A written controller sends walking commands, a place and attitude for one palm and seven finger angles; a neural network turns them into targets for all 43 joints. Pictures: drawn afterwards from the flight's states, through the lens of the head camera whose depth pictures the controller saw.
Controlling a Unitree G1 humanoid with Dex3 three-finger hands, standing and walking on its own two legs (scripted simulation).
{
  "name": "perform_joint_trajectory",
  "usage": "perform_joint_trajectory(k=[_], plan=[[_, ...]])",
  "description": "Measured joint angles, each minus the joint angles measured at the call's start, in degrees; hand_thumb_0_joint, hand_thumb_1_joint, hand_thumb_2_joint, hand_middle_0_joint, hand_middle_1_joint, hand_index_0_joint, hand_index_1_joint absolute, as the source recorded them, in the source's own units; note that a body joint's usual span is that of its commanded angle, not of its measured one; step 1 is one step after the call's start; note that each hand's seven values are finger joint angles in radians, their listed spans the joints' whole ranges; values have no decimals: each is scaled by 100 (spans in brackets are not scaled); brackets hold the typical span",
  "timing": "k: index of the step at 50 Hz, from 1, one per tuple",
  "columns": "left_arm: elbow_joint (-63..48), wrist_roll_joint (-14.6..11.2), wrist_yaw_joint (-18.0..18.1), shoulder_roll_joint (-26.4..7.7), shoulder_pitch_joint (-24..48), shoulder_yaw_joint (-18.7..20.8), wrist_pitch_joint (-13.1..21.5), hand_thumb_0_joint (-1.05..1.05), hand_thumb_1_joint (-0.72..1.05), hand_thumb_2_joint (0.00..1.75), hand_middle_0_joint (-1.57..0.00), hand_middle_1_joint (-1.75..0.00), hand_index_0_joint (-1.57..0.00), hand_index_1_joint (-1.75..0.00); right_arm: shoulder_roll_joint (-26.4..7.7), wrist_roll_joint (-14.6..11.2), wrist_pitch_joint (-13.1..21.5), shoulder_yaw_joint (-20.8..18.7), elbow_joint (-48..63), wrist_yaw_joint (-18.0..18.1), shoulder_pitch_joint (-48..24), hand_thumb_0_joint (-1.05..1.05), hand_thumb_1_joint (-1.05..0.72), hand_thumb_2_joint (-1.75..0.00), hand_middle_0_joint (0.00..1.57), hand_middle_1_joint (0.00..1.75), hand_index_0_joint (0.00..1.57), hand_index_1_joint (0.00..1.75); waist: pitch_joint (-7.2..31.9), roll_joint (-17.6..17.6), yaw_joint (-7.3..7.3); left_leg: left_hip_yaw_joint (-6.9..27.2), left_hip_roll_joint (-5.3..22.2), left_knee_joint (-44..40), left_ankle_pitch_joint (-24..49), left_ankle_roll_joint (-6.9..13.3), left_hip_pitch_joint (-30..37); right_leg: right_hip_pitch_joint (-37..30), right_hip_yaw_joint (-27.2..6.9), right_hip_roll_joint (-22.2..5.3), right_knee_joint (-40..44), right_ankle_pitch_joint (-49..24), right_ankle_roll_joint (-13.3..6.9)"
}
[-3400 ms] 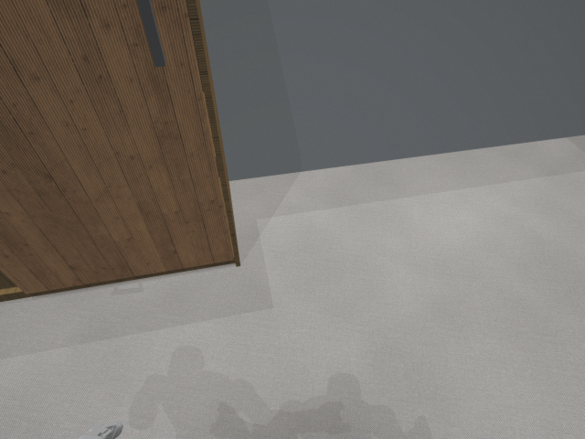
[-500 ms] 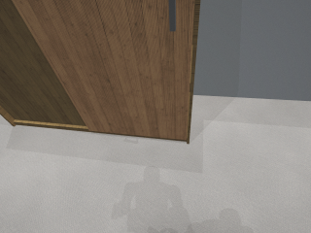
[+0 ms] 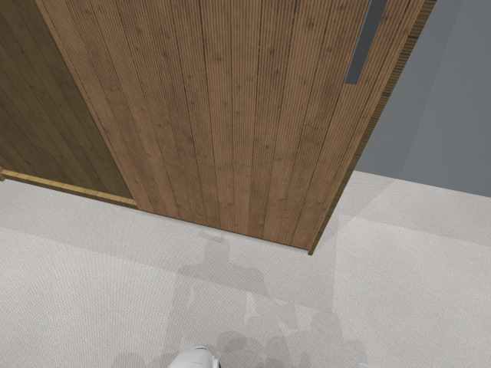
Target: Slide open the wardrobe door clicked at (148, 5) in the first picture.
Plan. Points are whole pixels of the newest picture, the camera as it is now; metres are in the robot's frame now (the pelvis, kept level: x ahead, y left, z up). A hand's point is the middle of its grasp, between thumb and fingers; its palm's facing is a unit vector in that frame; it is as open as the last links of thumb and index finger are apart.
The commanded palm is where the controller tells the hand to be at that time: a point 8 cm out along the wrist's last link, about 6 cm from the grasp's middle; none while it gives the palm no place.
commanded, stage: take the last steps up to it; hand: right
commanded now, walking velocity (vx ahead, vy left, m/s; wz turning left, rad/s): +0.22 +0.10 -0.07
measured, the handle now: out of the picture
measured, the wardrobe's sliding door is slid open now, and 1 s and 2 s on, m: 0.00 0.00 0.00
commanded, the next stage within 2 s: come to a stop and stand still in 0.16 s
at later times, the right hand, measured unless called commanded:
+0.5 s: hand out of the picture +0.11 -0.14 -0.17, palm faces +0.11 +0.99 -0.13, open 7.4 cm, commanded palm none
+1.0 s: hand out of the picture +0.13 -0.12 -0.14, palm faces +0.12 +0.97 -0.23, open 7.4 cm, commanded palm none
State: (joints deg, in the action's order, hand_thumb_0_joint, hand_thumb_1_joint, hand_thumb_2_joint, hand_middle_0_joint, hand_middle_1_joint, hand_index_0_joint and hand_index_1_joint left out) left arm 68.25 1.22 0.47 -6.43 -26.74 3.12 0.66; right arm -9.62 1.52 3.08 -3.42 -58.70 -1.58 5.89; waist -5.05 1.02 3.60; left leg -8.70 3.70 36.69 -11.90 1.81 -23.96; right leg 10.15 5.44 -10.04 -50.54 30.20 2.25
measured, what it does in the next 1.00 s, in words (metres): walks ahead: right foot, then left foot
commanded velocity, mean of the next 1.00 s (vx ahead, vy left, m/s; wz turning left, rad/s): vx -0.02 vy -0.04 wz -0.01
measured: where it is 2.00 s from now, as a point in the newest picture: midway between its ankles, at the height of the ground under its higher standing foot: outside the picture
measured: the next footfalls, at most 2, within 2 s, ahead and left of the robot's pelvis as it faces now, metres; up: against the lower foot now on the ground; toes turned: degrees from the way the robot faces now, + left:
right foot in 0.32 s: +0.21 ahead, -0.07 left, +0.00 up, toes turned -13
left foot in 0.72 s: +0.16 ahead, +0.19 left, +0.00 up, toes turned +2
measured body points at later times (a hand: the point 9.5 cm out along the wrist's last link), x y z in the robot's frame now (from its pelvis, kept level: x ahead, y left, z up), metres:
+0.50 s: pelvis +0.14 +0.02 +0.02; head +0.16 -0.01 +0.47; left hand +0.26 +0.22 -0.12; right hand +0.11 -0.19 -0.15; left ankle +0.10 +0.16 -0.68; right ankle +0.17 -0.06 -0.72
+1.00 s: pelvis +0.11 +0.07 +0.02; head +0.12 +0.07 +0.47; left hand +0.15 +0.32 -0.13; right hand +0.12 -0.17 -0.13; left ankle +0.14 +0.21 -0.72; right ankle +0.08 -0.06 -0.69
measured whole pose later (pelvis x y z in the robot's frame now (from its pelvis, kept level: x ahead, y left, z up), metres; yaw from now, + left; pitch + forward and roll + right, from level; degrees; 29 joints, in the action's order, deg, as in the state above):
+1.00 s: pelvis +0.11 +0.07 +0.02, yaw -3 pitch +0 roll -2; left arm 59.1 1.2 -0.4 -12.7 -15.6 3.9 -3.1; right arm -9.6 2.2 -0.8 -2.4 -57.4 1.3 15.3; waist -1.0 -0.5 -2.1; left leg -3.7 6.1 28.4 -12.2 -1.7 -15.8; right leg 17.5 3.5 -1.5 -42.2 22.2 2.2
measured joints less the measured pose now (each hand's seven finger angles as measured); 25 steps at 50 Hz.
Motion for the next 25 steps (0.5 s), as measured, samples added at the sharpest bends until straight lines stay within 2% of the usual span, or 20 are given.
perform_joint_trajectory(k=[2, 3, 5, 10, 14, 16, 18, 19, 21, 25], plan=[[-59, -11, -1, -91, 238, 32, -80, 1, 91, 90, -20, -30, -20, -30, 92, -19, 22, 29, -38, 75, 92, 0, -91, -89, 20, 30, 20, 30, 30, 30, -64, -76, -63, -49, -225, 30, 234, 683, -255, 143, -1389, -201, -154], [-129, 4, 2, -133, 363, 53, -83, 1, 91, 90, -20, -30, -20, -30, 124, -57, 34, -14, -46, 146, 161, 0, -91, -89, 20, 30, 20, 30, 76, 42, -88, -126, -102, -204, -236, 27, 391, 977, -268, 170, -1738, -404, -187], [-316, 40, 13, -209, 624, 80, -68, 1, 91, 90, -20, -30, -20, -30, 78, -50, 65, -58, -57, 263, 287, -2, -94, -89, 20, 30, 20, 30, 192, 59, -130, -230, -184, -549, -196, 46, 683, 1435, -191, 186, -1849, -726, -191], [-814, 66, 1, -340, 1317, 92, -3, 1, 91, 90, -19, -30, -19, -30, -1, 21, 29, 73, -253, 294, 664, -2, -94, -89, 20, 30, 20, 30, 412, 48, -205, -373, -361, -1097, -242, 102, 1222, 1845, 115, 265, -642, -1027, -119], [-1029, 56, -34, -311, 1734, 22, 87, 1, 91, 90, -19, -30, -19, -30, 21, 12, -31, 133, -435, 255, 962, -1, -93, -89, 20, 30, 20, 30, 425, -34, -366, -406, -469, -1089, -513, 63, 1556, 1513, 267, 372, 693, -1223, -133], [-1060, 50, -24, -279, 1853, -45, 155, 0, 91, 90, -19, -30, -19, -30, 51, -23, -74, 155, -522, 256, 1135, 0, -92, -89, 20, 30, 20, 30, 411, -68, -451, -402, -509, -875, -766, 11, 1676, 1129, 308, 431, 1429, -1793, -188], [-1013, 44, 32, -153, 1959, -128, 202, 0, 91, 90, -19, -30, -19, -30, 41, -63, -167, 175, -617, 287, 1234, 0, -92, -89, 20, 30, 20, 30, 373, -305, -535, -278, -356, -508, -1004, -86, 1682, 934, 419, 556, 1440, -1653, -491], [-991, 27, 66, -102, 1997, -186, 203, 0, 91, 90, -19, -30, -19, -30, 55, -77, -223, 197, -644, 311, 1269, 0, -91, -89, 20, 30, 20, 30, 363, -388, -587, -145, -294, -287, -1188, -178, 1624, 843, 487, 604, 1459, -1525, -573], [-947, -9, 141, -27, 2078, -261, 171, 0, 91, 90, -19, -30, -19, -30, 112, -81, -338, 235, -663, 338, 1287, 0, -91, -89, 20, 30, 20, 30, 318, -431, -645, 134, -212, 231, -1647, -304, 1408, 657, 580, 662, 1647, -1454, -635], [-947, -29, 180, 47, 2220, -234, 24, 0, 91, 90, -20, -30, -20, -30, 193, -58, -489, 205, -488, 346, 1128, 1, -91, -89, 20, 30, 20, 30, 58, -283, -627, 493, -74, 997, -1774, -380, 833, 469, 581, 673, 2051, -1691, -612]])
